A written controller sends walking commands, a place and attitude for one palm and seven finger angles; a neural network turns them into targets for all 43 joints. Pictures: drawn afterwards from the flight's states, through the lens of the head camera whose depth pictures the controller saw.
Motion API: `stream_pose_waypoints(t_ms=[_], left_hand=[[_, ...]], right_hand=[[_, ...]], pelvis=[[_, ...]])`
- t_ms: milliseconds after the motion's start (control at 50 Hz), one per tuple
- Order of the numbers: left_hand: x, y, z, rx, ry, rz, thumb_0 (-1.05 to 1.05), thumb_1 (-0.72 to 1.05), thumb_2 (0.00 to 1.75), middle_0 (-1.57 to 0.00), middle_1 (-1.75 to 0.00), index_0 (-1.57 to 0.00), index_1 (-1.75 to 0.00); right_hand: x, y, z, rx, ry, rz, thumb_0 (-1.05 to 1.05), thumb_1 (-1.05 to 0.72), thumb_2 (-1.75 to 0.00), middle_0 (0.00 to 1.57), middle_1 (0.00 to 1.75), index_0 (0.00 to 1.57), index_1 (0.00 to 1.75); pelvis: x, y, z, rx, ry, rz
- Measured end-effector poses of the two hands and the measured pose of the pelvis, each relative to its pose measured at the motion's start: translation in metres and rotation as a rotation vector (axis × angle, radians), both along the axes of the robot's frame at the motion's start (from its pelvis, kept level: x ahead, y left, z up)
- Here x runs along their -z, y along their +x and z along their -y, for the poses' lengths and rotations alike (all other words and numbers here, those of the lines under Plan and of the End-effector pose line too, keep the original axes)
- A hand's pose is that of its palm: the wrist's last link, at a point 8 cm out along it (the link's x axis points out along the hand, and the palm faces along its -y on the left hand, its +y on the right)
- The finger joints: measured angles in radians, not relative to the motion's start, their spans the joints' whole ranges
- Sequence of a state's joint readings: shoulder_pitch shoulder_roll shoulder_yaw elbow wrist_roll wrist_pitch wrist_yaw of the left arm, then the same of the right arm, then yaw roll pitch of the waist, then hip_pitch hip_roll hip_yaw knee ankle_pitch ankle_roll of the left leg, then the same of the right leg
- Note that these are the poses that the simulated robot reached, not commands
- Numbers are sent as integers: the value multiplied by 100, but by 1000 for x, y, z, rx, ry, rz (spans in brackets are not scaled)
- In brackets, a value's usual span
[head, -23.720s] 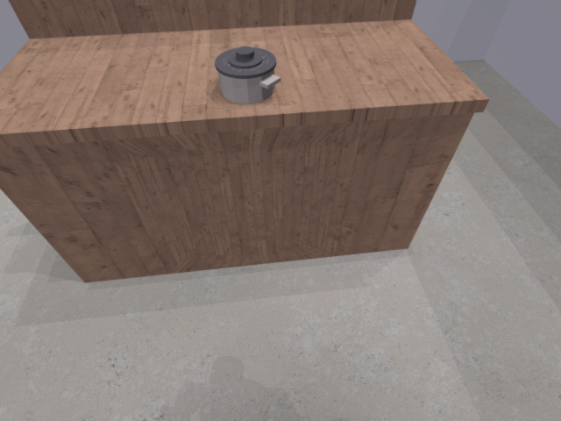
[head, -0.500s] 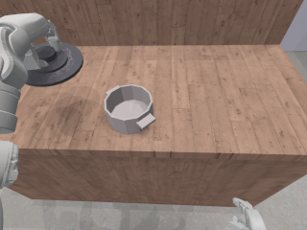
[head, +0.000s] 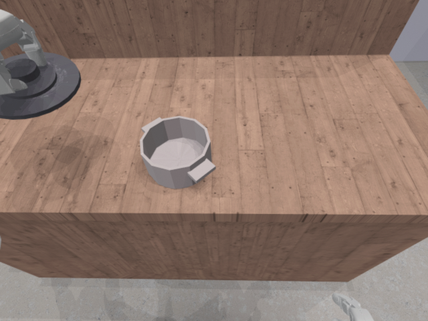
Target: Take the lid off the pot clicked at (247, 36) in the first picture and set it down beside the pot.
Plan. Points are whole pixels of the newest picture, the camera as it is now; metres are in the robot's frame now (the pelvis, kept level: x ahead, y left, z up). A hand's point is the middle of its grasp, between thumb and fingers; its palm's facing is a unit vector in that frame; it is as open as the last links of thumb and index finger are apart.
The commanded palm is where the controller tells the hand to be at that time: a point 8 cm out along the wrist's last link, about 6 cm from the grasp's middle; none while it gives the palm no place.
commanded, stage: move the lid sideways beside the pot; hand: left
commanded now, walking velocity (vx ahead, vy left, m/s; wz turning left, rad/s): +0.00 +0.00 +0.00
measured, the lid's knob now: (22, 70) +0.46 +0.33 +0.23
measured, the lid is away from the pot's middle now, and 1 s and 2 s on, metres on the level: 0.23 0.24 0.22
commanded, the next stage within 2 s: lower the lid onto the table in 0.10 s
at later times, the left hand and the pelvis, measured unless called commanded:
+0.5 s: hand (13, 85) +0.42 +0.32 +0.23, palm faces -0.22 -0.04 -0.97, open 8.1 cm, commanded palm +0.40 +0.32 +0.29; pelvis +0.00 +0.00 +0.00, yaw +1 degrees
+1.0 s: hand (25, 105) +0.43 +0.33 +0.18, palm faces -0.30 -0.08 -0.95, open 8.1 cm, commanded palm +0.41 +0.33 +0.26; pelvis +0.00 +0.00 +0.00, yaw +0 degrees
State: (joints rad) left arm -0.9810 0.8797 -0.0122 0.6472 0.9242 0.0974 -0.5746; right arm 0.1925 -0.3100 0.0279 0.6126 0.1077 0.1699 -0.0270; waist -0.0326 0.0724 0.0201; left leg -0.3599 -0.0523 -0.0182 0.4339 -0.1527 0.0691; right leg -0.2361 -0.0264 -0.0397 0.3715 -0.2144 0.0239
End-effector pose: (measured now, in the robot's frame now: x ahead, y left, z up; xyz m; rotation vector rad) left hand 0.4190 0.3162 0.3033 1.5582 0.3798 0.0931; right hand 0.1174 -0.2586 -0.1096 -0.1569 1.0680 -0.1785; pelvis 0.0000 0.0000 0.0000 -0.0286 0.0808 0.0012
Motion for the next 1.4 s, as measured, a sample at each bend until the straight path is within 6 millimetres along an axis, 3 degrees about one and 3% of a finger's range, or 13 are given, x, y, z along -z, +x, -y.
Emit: stream_pose_waypoints(t_ms=[340, 640, 920, 1400], left_hand=[[8, -6, -6, -23, -12, -27, -5, 15, 96, -86, -96, -65, -80], [31, 0, 5, 21, -26, -62, -5, 15, 96, -86, -96, -65, -80], [57, 4, -9, -6, -60, -123, -5, 15, 96, -86, -96, -65, -80], [90, 3, -16, 56, -82, -161, -5, 16, 96, -86, -96, -64, -80]], right_hand=[[-4, 18, -9, -36, 8, 40, 0, -91, -90, 20, 29, 20, 30], [-2, 2, -2, -14, -4, 15, 0, -91, -90, 20, 29, 20, 30], [-1, -11, 10, 29, -27, -27, 0, -91, -90, 20, 29, 20, 30], [-2, -3, 2, 19, -30, -32, 0, -91, -90, 20, 29, 20, 30]], pelvis=[[0, -3, 0, -11, -3, 2], [0, -3, 2, -8, -2, 4], [1, 2, 5, 2, -4, -3], [2, 6, -2, -4, -11, -23]])
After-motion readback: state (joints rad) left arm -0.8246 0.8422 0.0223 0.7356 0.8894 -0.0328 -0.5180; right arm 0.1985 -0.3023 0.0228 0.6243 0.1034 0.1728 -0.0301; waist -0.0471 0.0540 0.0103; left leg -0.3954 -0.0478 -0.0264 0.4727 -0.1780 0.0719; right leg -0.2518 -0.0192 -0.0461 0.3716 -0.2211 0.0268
